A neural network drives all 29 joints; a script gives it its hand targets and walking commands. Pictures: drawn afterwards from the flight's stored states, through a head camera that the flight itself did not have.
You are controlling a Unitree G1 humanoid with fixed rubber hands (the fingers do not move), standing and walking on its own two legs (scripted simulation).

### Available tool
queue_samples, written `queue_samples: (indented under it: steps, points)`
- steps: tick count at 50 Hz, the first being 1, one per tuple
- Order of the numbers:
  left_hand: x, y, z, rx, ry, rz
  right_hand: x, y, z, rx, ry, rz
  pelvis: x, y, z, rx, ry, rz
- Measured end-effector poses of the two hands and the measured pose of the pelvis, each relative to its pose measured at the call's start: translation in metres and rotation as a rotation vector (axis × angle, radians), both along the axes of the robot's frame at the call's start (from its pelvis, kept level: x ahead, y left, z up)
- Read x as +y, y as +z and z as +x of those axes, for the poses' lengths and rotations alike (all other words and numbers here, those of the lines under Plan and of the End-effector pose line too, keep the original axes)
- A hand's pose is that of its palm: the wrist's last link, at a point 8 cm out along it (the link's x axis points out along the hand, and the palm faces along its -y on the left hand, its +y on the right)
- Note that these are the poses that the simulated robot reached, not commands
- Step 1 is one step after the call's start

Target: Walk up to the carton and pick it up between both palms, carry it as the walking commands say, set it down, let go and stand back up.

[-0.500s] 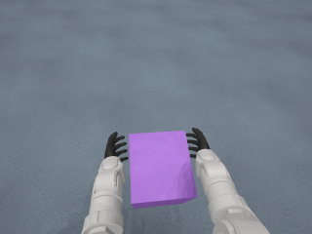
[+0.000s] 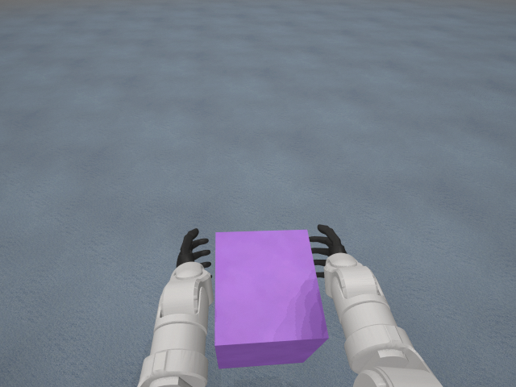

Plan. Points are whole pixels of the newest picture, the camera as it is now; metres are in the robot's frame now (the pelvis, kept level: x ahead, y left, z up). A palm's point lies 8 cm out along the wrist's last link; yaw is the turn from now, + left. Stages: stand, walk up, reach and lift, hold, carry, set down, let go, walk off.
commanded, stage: reach and lift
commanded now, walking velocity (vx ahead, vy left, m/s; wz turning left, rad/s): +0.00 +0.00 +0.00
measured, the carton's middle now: (261, 301) +0.32 +0.04 -0.05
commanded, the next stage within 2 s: hold in 1.74 s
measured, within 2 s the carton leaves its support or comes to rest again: neither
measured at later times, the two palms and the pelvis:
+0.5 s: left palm (198, 267) +0.31 +0.14 +0.06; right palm (349, 267) +0.32 -0.10 +0.06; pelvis -0.01 +0.00 +0.00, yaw +0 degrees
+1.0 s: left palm (197, 268) +0.30 +0.15 +0.06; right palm (349, 268) +0.31 -0.10 +0.06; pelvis -0.01 +0.01 +0.00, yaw +0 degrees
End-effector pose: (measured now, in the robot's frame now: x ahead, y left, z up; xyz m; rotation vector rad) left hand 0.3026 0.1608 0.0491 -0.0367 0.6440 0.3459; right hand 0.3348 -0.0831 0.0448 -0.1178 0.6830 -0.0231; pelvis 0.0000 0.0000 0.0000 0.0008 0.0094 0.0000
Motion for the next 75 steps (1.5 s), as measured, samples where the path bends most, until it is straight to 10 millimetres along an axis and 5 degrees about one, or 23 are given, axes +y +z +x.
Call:
queue_samples:
  steps: [20,75]
  points:
    - [-0.014,0.015,0.003,0.018,-0.023,0.028,-0.012,0.011,-0.010,0.007,-0.067,0.013,0.002,0.002,-0.005,-0.041,0.001,-0.003]
    - [-0.022,0.011,-0.003,0.051,-0.102,0.029,-0.021,0.014,-0.029,0.014,-0.132,-0.002,0.015,0.002,-0.008,-0.050,0.007,-0.011]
